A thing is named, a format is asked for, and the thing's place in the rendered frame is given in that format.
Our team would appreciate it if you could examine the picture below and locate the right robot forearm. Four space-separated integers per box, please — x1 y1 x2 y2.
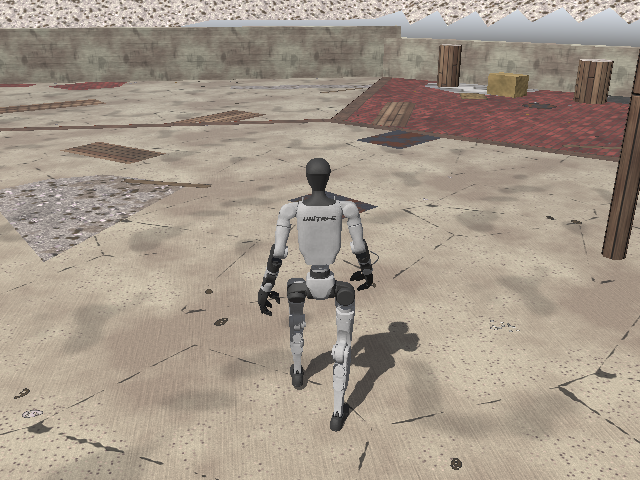
355 239 373 275

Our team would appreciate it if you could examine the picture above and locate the left robot upper arm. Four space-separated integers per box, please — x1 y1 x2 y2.
273 202 298 259

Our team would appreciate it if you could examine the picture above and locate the right robot hand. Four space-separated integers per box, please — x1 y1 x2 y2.
350 271 373 291

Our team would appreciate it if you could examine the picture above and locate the left robot hand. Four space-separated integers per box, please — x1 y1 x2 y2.
258 288 280 316

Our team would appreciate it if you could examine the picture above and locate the right robot upper arm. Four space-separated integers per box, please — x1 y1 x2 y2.
339 201 366 254

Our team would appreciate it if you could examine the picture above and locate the left robot forearm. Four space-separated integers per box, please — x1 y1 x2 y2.
260 244 282 292

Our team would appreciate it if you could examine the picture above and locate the robot torso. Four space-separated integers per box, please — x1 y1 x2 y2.
296 196 342 300

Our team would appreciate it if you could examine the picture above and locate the right robot shin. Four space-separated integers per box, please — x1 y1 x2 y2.
333 346 351 417

